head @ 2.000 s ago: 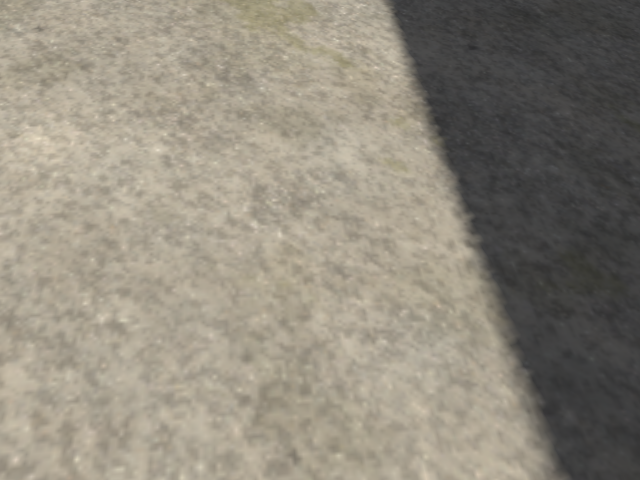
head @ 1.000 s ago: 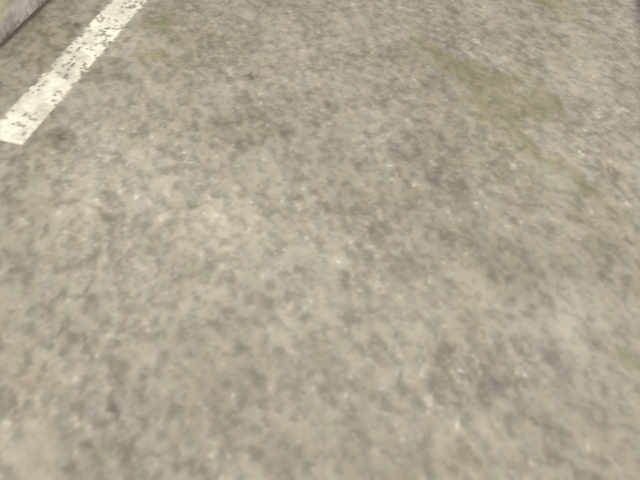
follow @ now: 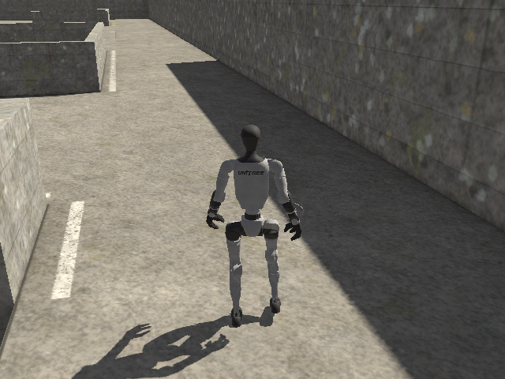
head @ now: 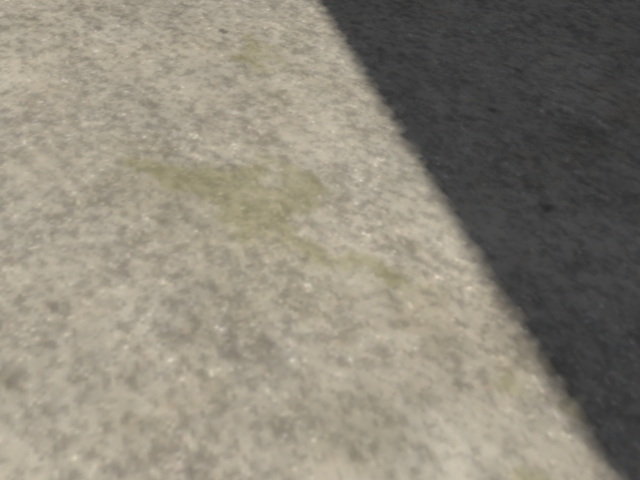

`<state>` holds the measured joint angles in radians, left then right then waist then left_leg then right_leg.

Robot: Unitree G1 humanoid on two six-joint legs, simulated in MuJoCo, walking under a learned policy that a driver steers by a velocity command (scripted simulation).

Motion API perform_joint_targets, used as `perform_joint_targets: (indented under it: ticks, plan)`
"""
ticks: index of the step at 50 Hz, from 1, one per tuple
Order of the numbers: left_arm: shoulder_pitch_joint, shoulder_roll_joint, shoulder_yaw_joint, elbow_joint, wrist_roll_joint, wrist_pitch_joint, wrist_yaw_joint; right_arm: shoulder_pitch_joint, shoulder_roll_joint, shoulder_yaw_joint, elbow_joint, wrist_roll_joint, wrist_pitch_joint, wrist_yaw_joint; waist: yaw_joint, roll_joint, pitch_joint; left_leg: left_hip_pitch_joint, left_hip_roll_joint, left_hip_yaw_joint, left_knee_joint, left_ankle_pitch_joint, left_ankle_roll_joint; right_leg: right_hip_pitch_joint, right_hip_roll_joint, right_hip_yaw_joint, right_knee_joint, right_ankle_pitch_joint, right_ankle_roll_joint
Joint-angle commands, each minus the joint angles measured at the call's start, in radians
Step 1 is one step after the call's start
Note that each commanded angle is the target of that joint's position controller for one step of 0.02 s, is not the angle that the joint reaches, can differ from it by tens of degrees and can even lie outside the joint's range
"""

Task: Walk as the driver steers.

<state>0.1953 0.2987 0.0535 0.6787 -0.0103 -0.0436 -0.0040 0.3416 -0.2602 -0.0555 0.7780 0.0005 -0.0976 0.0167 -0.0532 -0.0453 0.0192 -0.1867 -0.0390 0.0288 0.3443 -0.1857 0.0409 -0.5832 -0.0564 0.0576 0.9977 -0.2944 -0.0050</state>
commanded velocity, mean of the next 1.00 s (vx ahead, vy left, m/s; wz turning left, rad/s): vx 0.50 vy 0.00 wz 0.27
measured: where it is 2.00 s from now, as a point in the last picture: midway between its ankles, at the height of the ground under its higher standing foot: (262, 348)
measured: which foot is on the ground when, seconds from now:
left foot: down 0.00-0.24, up 0.26-0.76, down 0.78-1.00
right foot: up 0.00-0.22, down 0.24-0.80, up 0.82-1.00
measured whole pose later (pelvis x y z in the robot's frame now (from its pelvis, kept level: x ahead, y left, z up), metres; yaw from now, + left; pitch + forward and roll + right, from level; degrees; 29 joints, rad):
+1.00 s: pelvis +0.53 +0.03 +0.00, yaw +21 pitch +2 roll +0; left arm 0.14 0.31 0.05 0.72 0.01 -0.10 0.00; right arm 0.29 -0.28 -0.07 0.70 0.01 -0.05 0.02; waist -0.03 -0.02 0.05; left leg -0.25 -0.11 -0.05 0.39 -0.16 0.11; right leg -0.60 -0.10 0.08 1.05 -0.29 0.04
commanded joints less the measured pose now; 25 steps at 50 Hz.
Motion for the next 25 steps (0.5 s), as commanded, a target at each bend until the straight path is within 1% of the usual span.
perform_joint_targets:
  ticks: [1,4,6,8,9,10,11,12,13,14,15,16,17,18,19,20,21,22,24,25]
  plan:
    - [-0.058,0.016,-0.007,-0.076,0.005,-0.021,-0.010,-0.052,-0.173,-0.040,-0.058,0.010,-0.011,-0.006,0.015,0.123,-0.008,0.054,0.255,-0.207,-0.191,0.168,0.184,-0.056,-0.039,-0.005,-0.180,0.132,0.010]
    - [-0.143,0.018,-0.011,-0.087,-0.002,-0.030,-0.020,-0.017,-0.195,-0.041,-0.032,0.019,0.000,-0.007,-0.017,0.125,0.002,0.047,0.236,-0.141,-0.187,0.189,0.160,0.021,-0.011,-0.038,-0.340,0.260,0.015]
    - [-0.192,0.028,-0.008,-0.102,-0.008,-0.033,-0.026,0.022,-0.202,-0.042,-0.009,0.024,0.008,-0.005,-0.032,0.128,0.012,0.082,0.255,-0.141,-0.173,0.191,0.151,0.037,0.002,-0.045,-0.397,0.277,0.007]
    - [-0.222,0.041,-0.004,-0.117,-0.011,-0.037,-0.033,0.039,-0.211,-0.044,0.008,0.029,0.018,-0.007,-0.028,0.134,0.024,0.129,0.283,-0.150,-0.148,0.210,0.139,0.045,0.010,-0.047,-0.441,0.240,-0.017]
    - [-0.217,0.050,0.000,-0.119,-0.010,-0.039,-0.035,0.040,-0.219,-0.046,0.015,0.031,0.024,-0.009,-0.015,0.139,0.022,0.149,0.294,-0.151,-0.127,0.242,0.130,0.068,0.016,-0.052,-0.463,0.215,-0.031]
    - [-0.179,0.064,0.008,-0.110,-0.008,-0.040,-0.036,0.028,-0.226,-0.047,0.018,0.032,0.029,-0.012,0.017,0.140,0.004,0.156,0.291,-0.137,-0.080,0.325,0.115,0.137,0.031,-0.067,-0.495,0.206,-0.048]
    - [-0.093,0.089,0.024,-0.083,-0.001,-0.040,-0.032,0.019,-0.222,-0.044,0.019,0.034,0.033,-0.016,0.069,0.129,-0.046,0.142,0.261,-0.099,0.025,0.464,0.093,0.275,0.056,-0.090,-0.530,0.213,-0.071]
    - [0.051,0.137,0.048,-0.042,0.003,-0.037,-0.022,0.022,-0.192,-0.031,0.017,0.026,0.033,-0.018,0.133,0.108,-0.139,0.068,0.211,-0.052,0.208,0.495,0.062,0.489,0.039,-0.070,-0.525,0.220,-0.103]
    - [0.230,0.222,0.069,-0.019,0.017,-0.030,-0.007,0.025,-0.122,-0.001,-0.016,-0.007,0.027,-0.019,0.193,-0.050,-0.290,-0.154,0.141,-0.009,0.551,0.162,0.016,0.780,-0.196,0.200,-0.507,0.247,-0.178]
    - [0.239,0.258,0.072,-0.011,0.019,-0.026,-0.013,0.125,-0.052,0.019,-0.028,0.013,0.009,-0.016,0.135,-0.272,-0.372,-0.480,0.002,-0.067,0.819,-0.398,-0.020,0.967,-0.358,0.614,-0.640,0.018,-0.310]
    - [0.217,0.164,0.050,-0.013,0.006,-0.029,-0.015,0.051,-0.166,-0.009,-0.017,0.036,0.001,-0.013,0.171,-0.131,-0.267,-0.586,0.054,-0.154,0.917,-0.379,-0.015,0.887,-0.328,0.581,-0.686,-0.101,-0.277]
    - [0.162,0.129,0.036,-0.013,0.002,-0.033,-0.015,-0.020,-0.190,-0.019,-0.039,0.047,-0.003,-0.009,0.155,-0.096,-0.153,-0.614,0.092,-0.143,0.908,-0.278,-0.005,0.771,-0.296,0.433,-0.705,-0.060,-0.240]
    - [0.101,0.101,0.027,-0.015,0.008,-0.038,-0.018,-0.048,-0.174,-0.018,-0.038,0.038,0.002,-0.013,0.122,-0.038,-0.101,-0.573,0.130,-0.128,0.871,-0.195,-0.012,0.659,-0.252,0.334,-0.734,0.022,-0.218]
    - [0.056,0.074,0.021,-0.013,0.014,-0.043,-0.021,-0.056,-0.164,-0.021,-0.037,0.026,0.010,-0.014,0.094,-0.039,-0.054,-0.543,0.153,-0.130,0.825,-0.138,-0.021,0.574,-0.218,0.255,-0.768,0.091,-0.208]
    - [0.031,0.064,0.019,-0.009,0.021,-0.051,-0.021,-0.032,-0.147,-0.022,-0.030,0.027,0.023,-0.012,0.065,-0.064,-0.045,-0.485,0.170,-0.138,0.809,-0.095,-0.029,0.513,-0.200,0.195,-0.800,0.143,-0.199]
    - [0.021,0.058,0.022,0.000,0.023,-0.061,-0.021,-0.016,-0.126,-0.019,-0.022,0.029,0.035,-0.013,0.052,-0.062,-0.040,-0.456,0.172,-0.137,0.801,-0.072,-0.037,0.476,-0.192,0.150,-0.825,0.194,-0.200]
    - [0.018,0.062,0.025,0.011,0.023,-0.069,-0.019,-0.016,-0.110,-0.017,-0.022,0.029,0.044,-0.014,0.042,-0.048,-0.029,-0.457,0.171,-0.139,0.791,-0.051,-0.046,0.454,-0.191,0.105,-0.842,0.252,-0.202]
    - [0.020,0.071,0.029,0.022,0.026,-0.075,-0.017,-0.030,-0.104,-0.017,-0.028,0.028,0.051,-0.015,0.040,-0.032,-0.015,-0.474,0.170,-0.147,0.772,-0.018,-0.053,0.444,-0.191,0.065,-0.855,0.298,-0.202]
    - [0.034,0.084,0.035,0.045,0.030,-0.078,-0.008,-0.072,-0.095,-0.017,-0.045,0.024,0.055,-0.016,0.047,-0.010,0.004,-0.521,0.165,-0.162,0.695,0.066,-0.064,0.461,-0.189,-0.003,-0.865,0.371,-0.200]
    - [0.038,0.089,0.036,0.053,0.029,-0.077,-0.005,-0.091,-0.090,-0.015,-0.051,0.023,0.053,-0.012,0.051,-0.007,0.009,-0.526,0.161,-0.159,0.640,0.121,-0.064,0.470,-0.181,-0.040,-0.869,0.388,-0.192]
Keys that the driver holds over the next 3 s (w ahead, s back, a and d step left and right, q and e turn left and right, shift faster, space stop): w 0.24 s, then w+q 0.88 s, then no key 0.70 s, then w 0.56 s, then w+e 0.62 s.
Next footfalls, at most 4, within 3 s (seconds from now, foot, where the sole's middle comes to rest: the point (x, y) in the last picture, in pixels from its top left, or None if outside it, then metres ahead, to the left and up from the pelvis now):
0.24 right None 0.29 -0.15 -0.78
0.78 left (259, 442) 0.57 0.11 -0.78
1.24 right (296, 307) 0.90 0.02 -0.78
1.58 left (209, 364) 0.75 0.22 -0.78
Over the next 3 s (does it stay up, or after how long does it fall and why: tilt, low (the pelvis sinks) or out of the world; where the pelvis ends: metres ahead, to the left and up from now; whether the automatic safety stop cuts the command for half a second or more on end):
stays up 1.22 0.34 -0.03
